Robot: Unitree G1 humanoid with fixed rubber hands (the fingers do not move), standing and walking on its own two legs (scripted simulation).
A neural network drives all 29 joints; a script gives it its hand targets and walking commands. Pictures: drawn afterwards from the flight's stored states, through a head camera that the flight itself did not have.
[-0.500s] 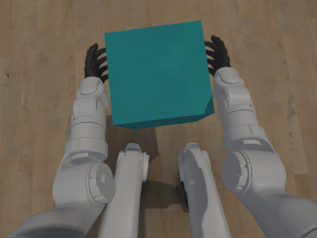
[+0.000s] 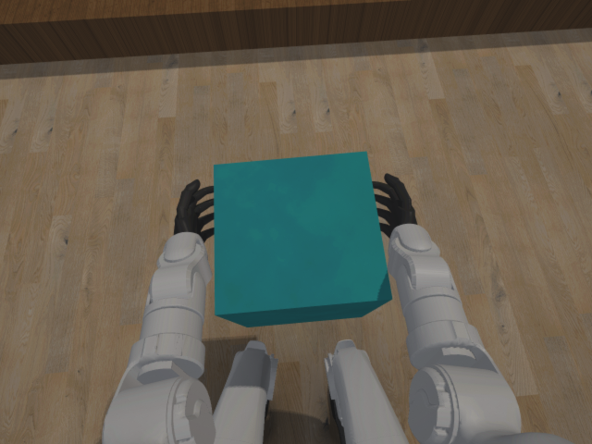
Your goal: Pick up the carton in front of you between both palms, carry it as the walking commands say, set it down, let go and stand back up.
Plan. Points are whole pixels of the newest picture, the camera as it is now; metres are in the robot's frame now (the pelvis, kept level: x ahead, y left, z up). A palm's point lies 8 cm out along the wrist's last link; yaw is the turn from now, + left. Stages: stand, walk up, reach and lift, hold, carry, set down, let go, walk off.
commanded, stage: reach and lift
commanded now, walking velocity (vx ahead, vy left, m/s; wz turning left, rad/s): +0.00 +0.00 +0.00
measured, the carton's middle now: (298, 252) +0.38 +0.00 -0.12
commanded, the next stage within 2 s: hold in 1.70 s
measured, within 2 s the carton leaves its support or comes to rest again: neither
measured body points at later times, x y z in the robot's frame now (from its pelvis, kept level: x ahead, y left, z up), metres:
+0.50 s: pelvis +0.05 +0.00 +0.13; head +0.08 +0.00 +0.58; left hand +0.37 +0.16 +0.10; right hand +0.37 -0.15 +0.10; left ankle +0.06 +0.13 -0.59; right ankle +0.06 -0.13 -0.59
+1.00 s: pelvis +0.04 +0.00 +0.15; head +0.01 +0.00 +0.60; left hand +0.35 +0.16 +0.17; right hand +0.35 -0.15 +0.17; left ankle +0.06 +0.13 -0.59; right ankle +0.06 -0.13 -0.59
